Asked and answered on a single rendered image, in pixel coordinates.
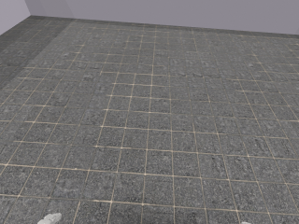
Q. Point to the left robot hand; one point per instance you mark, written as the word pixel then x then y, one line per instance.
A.
pixel 50 219

